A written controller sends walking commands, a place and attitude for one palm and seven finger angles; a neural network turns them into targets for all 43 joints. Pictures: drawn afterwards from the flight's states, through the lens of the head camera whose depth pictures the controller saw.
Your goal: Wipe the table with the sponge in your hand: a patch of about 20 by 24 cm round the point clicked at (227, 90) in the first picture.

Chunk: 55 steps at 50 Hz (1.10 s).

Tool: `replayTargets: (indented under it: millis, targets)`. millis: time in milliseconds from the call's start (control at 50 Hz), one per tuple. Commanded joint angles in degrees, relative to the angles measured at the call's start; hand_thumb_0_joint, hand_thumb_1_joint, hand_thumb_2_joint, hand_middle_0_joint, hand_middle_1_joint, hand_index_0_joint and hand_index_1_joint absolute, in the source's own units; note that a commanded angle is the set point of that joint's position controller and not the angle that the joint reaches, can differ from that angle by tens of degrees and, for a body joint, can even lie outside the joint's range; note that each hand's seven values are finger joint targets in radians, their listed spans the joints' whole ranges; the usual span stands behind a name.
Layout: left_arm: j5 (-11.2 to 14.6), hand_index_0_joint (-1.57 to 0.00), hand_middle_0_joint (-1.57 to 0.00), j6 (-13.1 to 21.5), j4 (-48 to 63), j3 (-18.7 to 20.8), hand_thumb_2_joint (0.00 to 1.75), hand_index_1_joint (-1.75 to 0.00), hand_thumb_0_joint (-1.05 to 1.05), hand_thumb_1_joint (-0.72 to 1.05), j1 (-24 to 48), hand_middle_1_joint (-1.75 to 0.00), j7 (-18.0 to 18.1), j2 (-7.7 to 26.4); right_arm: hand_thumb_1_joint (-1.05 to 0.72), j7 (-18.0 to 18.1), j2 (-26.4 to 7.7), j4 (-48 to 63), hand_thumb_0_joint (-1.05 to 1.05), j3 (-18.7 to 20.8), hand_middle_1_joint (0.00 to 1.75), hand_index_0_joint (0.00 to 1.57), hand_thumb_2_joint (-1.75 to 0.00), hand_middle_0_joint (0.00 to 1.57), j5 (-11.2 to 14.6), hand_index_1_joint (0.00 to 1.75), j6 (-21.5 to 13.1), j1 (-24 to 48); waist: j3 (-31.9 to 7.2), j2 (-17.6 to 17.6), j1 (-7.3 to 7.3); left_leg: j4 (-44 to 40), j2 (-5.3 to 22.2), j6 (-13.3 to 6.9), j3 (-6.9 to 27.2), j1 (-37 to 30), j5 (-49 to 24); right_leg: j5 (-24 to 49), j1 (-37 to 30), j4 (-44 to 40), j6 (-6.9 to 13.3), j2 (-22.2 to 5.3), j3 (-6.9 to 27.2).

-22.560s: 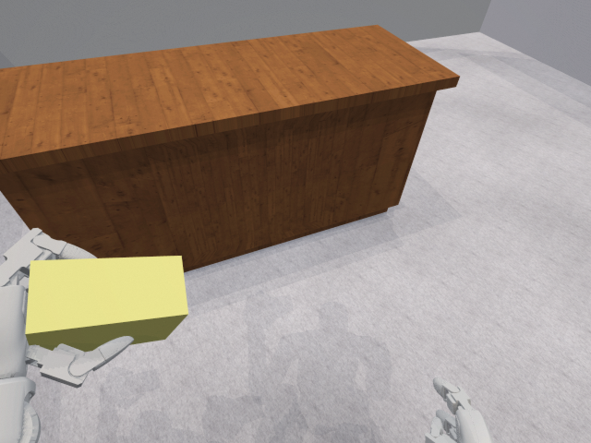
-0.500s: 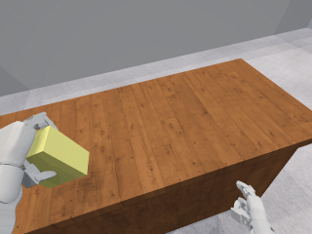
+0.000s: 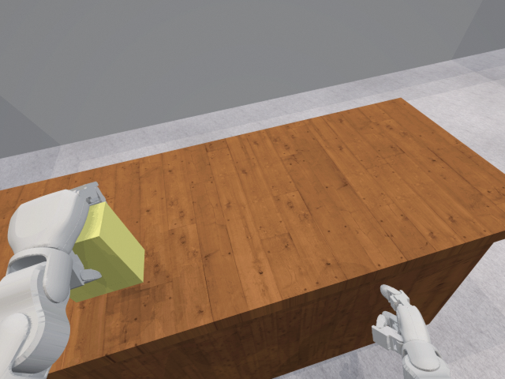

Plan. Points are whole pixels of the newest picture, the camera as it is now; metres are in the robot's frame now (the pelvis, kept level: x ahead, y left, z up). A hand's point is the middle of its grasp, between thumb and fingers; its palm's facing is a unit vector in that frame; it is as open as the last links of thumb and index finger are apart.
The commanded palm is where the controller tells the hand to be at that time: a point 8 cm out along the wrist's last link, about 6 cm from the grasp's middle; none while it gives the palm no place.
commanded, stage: turn the palm down, sponge in hand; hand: left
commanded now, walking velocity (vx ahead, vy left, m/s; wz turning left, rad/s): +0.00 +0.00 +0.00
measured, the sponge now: (98, 261) +0.24 +0.29 +0.09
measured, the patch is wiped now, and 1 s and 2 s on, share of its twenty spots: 0.00 0.00 0.00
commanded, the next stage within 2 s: move the sponge above the wiping area in 0.44 s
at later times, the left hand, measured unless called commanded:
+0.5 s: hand (87, 247) +0.23 +0.28 +0.14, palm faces +0.08 -0.06 -0.99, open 10.6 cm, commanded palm +0.19 +0.27 +0.20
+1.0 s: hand (93, 250) +0.23 +0.28 +0.13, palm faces +0.07 -0.07 -0.99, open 10.6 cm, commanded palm +0.19 +0.27 +0.19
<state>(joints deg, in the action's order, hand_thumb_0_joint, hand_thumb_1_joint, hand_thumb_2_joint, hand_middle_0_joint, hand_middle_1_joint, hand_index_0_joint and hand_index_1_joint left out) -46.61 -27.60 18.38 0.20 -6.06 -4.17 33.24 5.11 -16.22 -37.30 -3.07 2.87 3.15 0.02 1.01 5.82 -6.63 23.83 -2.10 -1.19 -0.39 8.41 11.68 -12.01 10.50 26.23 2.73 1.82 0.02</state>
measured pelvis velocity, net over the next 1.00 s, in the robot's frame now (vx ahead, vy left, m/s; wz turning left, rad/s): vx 0.01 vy -0.01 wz -0.01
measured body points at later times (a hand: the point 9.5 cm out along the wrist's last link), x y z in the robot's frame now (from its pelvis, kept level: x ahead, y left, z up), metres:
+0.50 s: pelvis +0.00 -0.01 +0.00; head -0.02 -0.06 +0.45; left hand +0.22 +0.27 +0.19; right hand +0.26 -0.21 -0.08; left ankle +0.02 +0.11 -0.74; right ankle +0.03 -0.09 -0.74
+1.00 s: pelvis +0.01 -0.01 +0.00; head -0.01 -0.05 +0.45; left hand +0.22 +0.28 +0.18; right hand +0.26 -0.21 -0.08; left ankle +0.02 +0.11 -0.74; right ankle +0.03 -0.09 -0.74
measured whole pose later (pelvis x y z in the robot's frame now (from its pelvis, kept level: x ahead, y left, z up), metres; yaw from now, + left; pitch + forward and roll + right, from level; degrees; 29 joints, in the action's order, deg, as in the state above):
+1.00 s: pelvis +0.01 -0.01 +0.00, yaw -1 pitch -4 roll +1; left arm -49.0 -23.8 16.5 -0.9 -9.8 -3.1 31.7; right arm 4.1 -15.6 -38.4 -2.8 2.1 1.6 -0.7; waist 0.7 6.0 -6.8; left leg 23.1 -1.2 -0.6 -0.6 6.7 12.2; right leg -12.1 8.9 25.1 3.4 2.8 0.5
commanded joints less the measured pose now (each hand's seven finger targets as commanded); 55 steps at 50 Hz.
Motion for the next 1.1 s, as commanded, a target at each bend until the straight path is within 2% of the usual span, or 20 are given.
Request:
replayTargets:
  millis: [0, 120, 140, 220, 240, 320, 340, 420, 440, 520, 560, 700, 720, 760, 820, 860, 920, 940, 1020, 1080]
  targets:
    - [-4.95, -1.20, -1.20, 0.43, 10.95, 7.96, 1.30, -1.60, 0.00, 0.10, 13.96, -1.60, 1.16, 13.95, -0.90, -0.85, -3.85, 11.13, 0.00, 0.93, 0.30, 0.20, -0.90, 0.20, -0.08, 0.30, -3.09, 15.75, -12.13, -0.81, -1.53, -4.08, 0.62, -0.53, 6.61, 0.58, -9.51, 2.93, -6.52, -4.30, 1.82, -2.00, 7.73]
    - [-4.78, -1.20, -1.20, 2.45, 11.93, 11.99, 1.30, -1.60, 0.00, 0.10, 14.69, -1.60, 2.50, 16.81, -0.90, -0.82, -3.68, 10.47, 0.00, 1.08, 0.30, 0.20, -0.90, 0.20, -0.12, 0.30, -3.86, 17.47, -11.83, -0.03, -2.27, -3.82, 0.64, -0.66, 6.85, -0.50, -7.89, 0.96, -5.90, -5.23, 2.57, -1.44, 10.26]
    - [-4.58, -1.20, -1.20, 2.47, 10.49, 8.88, 1.30, -1.60, 0.00, 0.10, 14.29, -1.60, 2.45, 13.32, -0.90, -0.73, -3.35, 10.57, 0.00, 1.02, 0.30, 0.20, -0.90, 0.20, -0.26, 0.30, -3.91, 16.60, -11.61, -0.32, -1.67, -3.81, 0.60, -0.69, 6.30, -0.16, -7.39, 0.76, -5.82, -5.27, 2.21, -1.83, 8.46]
    - [-4.61, -1.20, -1.20, 1.96, 10.33, 10.65, 1.30, -1.60, 0.00, 0.10, 15.83, -1.60, 3.28, 15.25, -0.90, -0.60, -3.71, 10.05, 0.00, 1.23, 0.30, 0.20, -0.90, 0.20, 0.13, 0.30, -4.21, 17.83, -10.61, -0.80, -1.95, -4.04, 0.37, -0.47, 6.60, -0.51, -6.15, -0.80, -4.78, -5.99, 2.55, -1.48, 10.53]
    - [-4.22, -1.20, -1.20, 1.70, 9.07, 7.80, 1.30, -1.60, 0.00, 0.10, 14.80, -1.60, 2.98, 11.99, -0.90, -0.50, -3.46, 10.25, 0.00, 1.32, 0.30, 0.20, -0.90, 0.20, -0.04, 0.30, -4.22, 16.88, -10.84, -1.38, -1.34, -3.78, 0.48, -0.64, 5.83, -0.29, -6.41, -0.07, -5.11, -5.83, 2.06, -1.93, 8.85]
    - [-4.76, -1.20, -1.20, 1.08, 9.25, 8.79, 1.30, -1.60, 0.00, 0.10, 15.74, -1.60, 2.25, 14.15, -0.90, -0.20, -3.63, 10.26, 0.00, 1.08, 0.30, 0.20, -0.90, 0.20, 0.18, 0.30, -4.38, 18.10, -9.73, -1.66, -1.66, -4.07, 0.09, -0.74, 6.11, -0.42, -4.60, -2.74, -4.03, -6.76, 2.23, -1.76, 10.91]
    - [-4.33, -1.20, -1.20, 1.29, 9.14, 6.42, 1.30, -1.60, 0.00, 0.10, 14.82, -1.60, 1.90, 11.41, -0.90, -0.15, -3.46, 10.43, 0.00, 1.27, 0.30, 0.20, -0.90, 0.20, -0.02, 0.30, -4.48, 17.08, -10.56, -1.97, -1.02, -3.48, 0.23, -0.88, 5.51, -0.33, -5.19, -1.63, -4.76, -6.34, 1.90, -2.13, 9.56]
    - [-4.95, -1.20, -1.20, 2.35, 11.16, 10.24, 1.30, -1.60, 0.00, 0.10, 15.51, -1.60, 2.06, 15.70, -0.90, -0.12, -3.62, 10.10, 0.00, 1.25, 0.30, 0.20, -0.90, 0.20, -0.16, 0.30, -4.70, 17.60, -11.88, -1.48, -1.81, -3.33, 0.07, -0.86, 6.23, -1.31, -6.63, -0.69, -5.42, -6.25, 2.35, -1.75, 11.51]
    - [-5.06, -1.20, -1.20, 2.34, 9.67, 7.82, 1.30, -1.60, 0.00, 0.10, 15.30, -1.60, 1.94, 13.09, -0.90, -0.13, -3.39, 10.17, 0.00, 1.04, 0.30, 0.20, -0.90, 0.20, -0.37, 0.30, -4.68, 16.93, -11.63, -1.61, -1.42, -3.25, 0.04, -0.88, 5.89, -0.90, -7.01, 0.00, -5.46, -6.06, 2.07, -2.05, 9.71]
    - [-4.77, -1.20, -1.20, 2.82, 10.51, 11.03, 1.30, -1.60, 0.00, 0.10, 15.50, -1.60, 3.08, 15.96, -0.90, -0.06, -3.52, 9.89, 0.00, 1.24, 0.30, 0.20, -0.90, 0.20, -0.22, 0.30, -4.86, 17.53, -10.88, -1.19, -1.97, -3.28, 0.10, -0.71, 6.13, -1.29, -5.87, -1.81, -4.75, -6.95, 2.45, -1.94, 12.07]
    - [-4.58, -1.20, -1.20, 2.26, 6.90, 7.94, 1.30, -1.60, 0.00, 0.10, 15.48, -1.60, 3.02, 12.41, -0.90, -0.04, -3.36, 9.58, 0.00, 1.13, 0.30, 0.20, -0.90, 0.20, -0.11, 0.30, -4.69, 16.14, -9.84, -2.34, -1.20, -3.51, 0.16, -0.54, 5.87, -0.65, -5.85, -1.43, -4.11, -7.06, 1.84, -2.29, 10.13]
    - [-4.68, -1.20, -1.20, 1.90, 6.71, 6.48, 1.30, -1.60, 0.00, 0.10, 14.70, -1.60, 2.02, 11.81, -0.90, 0.00, -3.69, 9.98, 0.00, 1.30, 0.30, 0.20, -0.90, 0.20, -0.15, 0.30, -4.53, 15.89, -11.64, -2.30, -0.97, -3.24, -0.11, -0.84, 5.53, -1.06, -7.48, 1.38, -5.83, -6.53, 1.52, -2.57, 9.75]
    - [-4.79, -1.20, -1.20, 2.15, 7.84, 8.89, 1.30, -1.60, 0.00, 0.10, 15.06, -1.60, 2.24, 14.31, -0.90, 0.02, -3.66, 10.02, 0.00, 1.24, 0.30, 0.20, -0.90, 0.20, -0.06, 0.30, -4.92, 16.80, -11.12, -1.91, -1.26, -3.05, -0.08, -0.95, 5.71, -1.28, -6.48, -0.73, -5.08, -7.06, 2.09, -2.12, 11.52]
    - [-4.72, -1.20, -1.20, 2.69, 6.79, 7.78, 1.30, -1.60, 0.00, 0.10, 12.96, -1.60, 2.07, 12.32, -0.90, -0.09, -3.45, 9.93, 0.00, 1.32, 0.30, 0.20, -0.90, 0.20, -0.31, 0.30, -4.95, 15.24, -11.52, -2.99, -1.08, -2.68, 0.05, -0.98, 5.58, -1.21, -8.27, 1.90, -5.74, -6.53, 1.68, -2.52, 10.06]
    - [-5.20, -1.20, -1.20, 3.46, 8.39, 11.73, 1.30, -1.60, 0.00, 0.10, 14.01, -1.60, 2.82, 16.78, -0.90, -0.17, -4.05, 9.60, 0.00, 1.31, 0.30, 0.20, -0.90, 0.20, -0.41, 0.30, -4.85, 15.93, -11.58, -1.17, -1.55, -2.48, 0.01, -0.87, 5.96, -1.68, -8.65, 2.59, -5.71, -6.55, 2.51, -2.09, 12.08]
    - [-5.01, -1.20, -1.20, 4.18, 8.88, 8.68, 1.30, -1.60, 0.00, 0.10, 12.18, -1.60, 3.07, 12.69, -0.90, -0.47, -3.46, 9.96, 0.00, 1.41, 0.30, 0.20, -0.90, 0.20, -0.52, 0.30, -5.05, 14.85, -12.38, -0.62, -1.32, -2.34, 0.11, -0.82, 5.77, -2.49, -10.68, 5.20, -6.03, -6.17, 2.06, -2.41, 10.04]
    - [-4.73, -1.20, -1.20, 4.31, 11.21, 11.37, 1.30, -1.60, 0.00, 0.10, 9.45, -1.60, 4.19, 14.65, -0.90, -0.80, -3.74, 10.04, 0.00, 1.66, 0.30, 0.20, -0.90, 0.20, -0.48, 0.30, -5.21, 15.91, -12.44, -0.41, -2.09, -2.33, 0.22, -0.84, 6.13, -2.98, -11.14, 5.79, -6.31, -6.01, 2.68, -1.86, 11.43]
    - [-4.25, -1.20, -1.20, 4.09, 10.37, 7.60, 1.30, -1.60, 0.00, 0.10, 7.73, -1.60, 4.03, 9.79, -0.90, -0.90, -3.25, 10.43, 0.00, 1.80, 0.30, 0.20, -0.90, 0.20, -0.66, 0.30, -5.28, 14.97, -12.40, -1.37, -1.41, -1.98, 0.48, -0.94, 5.40, -2.70, -11.99, 7.41, -6.65, -5.56, 2.19, -2.34, 9.60]
    - [-4.63, -1.20, -1.20, 2.92, 10.46, 9.90, 1.30, -1.60, 0.00, 0.10, 9.45, -1.60, 4.61, 13.23, -0.90, -0.88, -3.79, 10.11, 0.00, 1.58, 0.30, 0.20, -0.90, 0.20, -0.25, 0.30, -4.84, 16.11, -9.43, -1.39, -1.49, -3.07, 0.40, -0.79, 6.07, -1.94, -9.07, 3.21, -4.78, -6.90, 2.46, -1.84, 11.15]
    - [-5.14, -1.20, -1.20, 2.91, 7.75, 6.39, 1.30, -1.60, 0.00, 0.10, 10.52, -1.60, 4.20, 10.38, -0.90, -0.61, -3.73, 9.78, 0.00, 1.66, 0.30, 0.20, -0.90, 0.20, -0.34, 0.30, -4.64, 14.66, -9.41, -1.61, -0.86, -3.82, 0.28, -0.79, 6.04, -1.93, -8.32, 2.18, -4.72, -7.29, 1.84, -2.09, 9.16]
